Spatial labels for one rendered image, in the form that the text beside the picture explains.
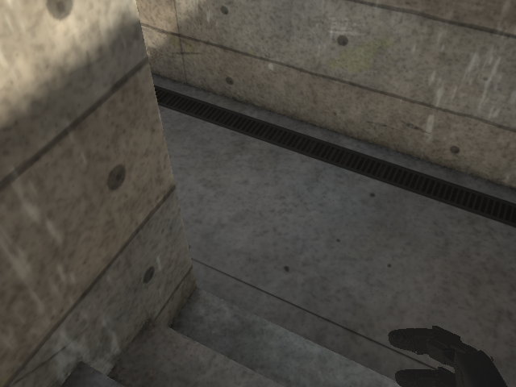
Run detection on stairs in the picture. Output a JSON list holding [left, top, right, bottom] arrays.
[[61, 287, 401, 387]]

